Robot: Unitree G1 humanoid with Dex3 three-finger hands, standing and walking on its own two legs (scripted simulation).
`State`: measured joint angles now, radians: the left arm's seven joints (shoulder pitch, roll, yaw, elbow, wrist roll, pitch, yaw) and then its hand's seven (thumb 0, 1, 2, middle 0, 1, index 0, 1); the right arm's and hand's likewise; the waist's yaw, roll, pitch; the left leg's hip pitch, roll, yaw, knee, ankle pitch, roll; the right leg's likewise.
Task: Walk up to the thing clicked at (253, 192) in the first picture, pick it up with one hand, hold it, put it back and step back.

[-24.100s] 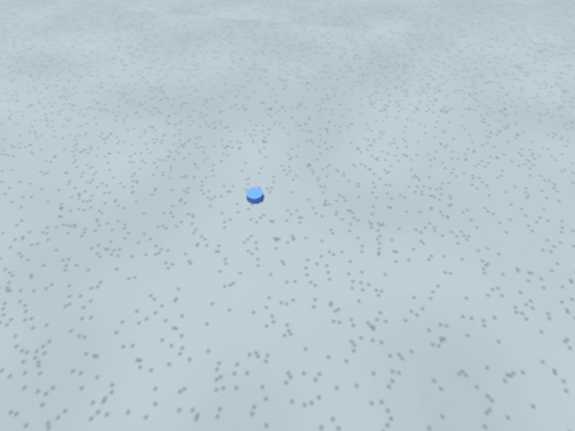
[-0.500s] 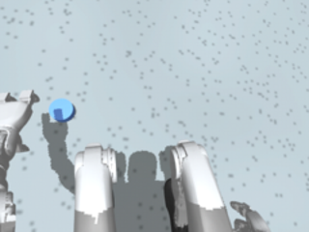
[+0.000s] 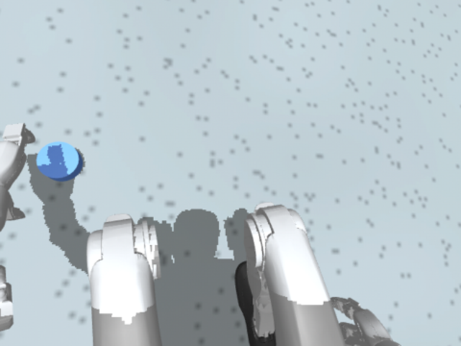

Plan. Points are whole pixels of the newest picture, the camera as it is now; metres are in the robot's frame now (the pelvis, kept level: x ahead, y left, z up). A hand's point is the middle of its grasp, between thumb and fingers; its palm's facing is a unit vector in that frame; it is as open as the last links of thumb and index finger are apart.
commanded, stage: rise first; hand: left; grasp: from above
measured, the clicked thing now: (60, 161) +0.46 +0.33 -0.31
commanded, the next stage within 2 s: approach in 1.88 s
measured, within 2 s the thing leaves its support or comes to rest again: neither
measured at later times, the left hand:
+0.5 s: hand (20, 179) +0.40 +0.35 -0.20, palm faces -0.45 -0.13 -0.88, open 14.2 cm
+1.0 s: hand (25, 174) +0.41 +0.35 -0.21, palm faces -0.46 -0.13 -0.88, open 14.1 cm
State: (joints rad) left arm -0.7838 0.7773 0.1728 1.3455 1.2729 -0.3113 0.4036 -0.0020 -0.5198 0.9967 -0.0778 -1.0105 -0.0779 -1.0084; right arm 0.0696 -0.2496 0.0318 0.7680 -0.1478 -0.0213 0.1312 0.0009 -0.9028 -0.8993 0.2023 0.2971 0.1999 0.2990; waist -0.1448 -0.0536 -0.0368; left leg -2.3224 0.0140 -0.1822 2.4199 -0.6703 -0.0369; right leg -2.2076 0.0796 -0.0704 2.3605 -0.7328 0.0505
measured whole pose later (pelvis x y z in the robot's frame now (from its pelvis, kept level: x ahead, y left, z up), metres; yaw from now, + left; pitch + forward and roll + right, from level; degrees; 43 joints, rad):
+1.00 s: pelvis +0.00 +0.00 -0.02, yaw -2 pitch +30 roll -10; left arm -0.86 0.87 0.20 1.49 1.30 -0.32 0.46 0.00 -0.53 1.01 -0.09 -1.02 -0.08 -1.03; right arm 0.06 -0.26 0.11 0.77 -0.20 -0.04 0.16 0.00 -0.90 -0.90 0.20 0.30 0.20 0.30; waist -0.21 -0.08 0.02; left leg -2.35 0.01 -0.22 2.49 -0.68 -0.04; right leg -2.23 0.09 -0.10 2.41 -0.73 0.06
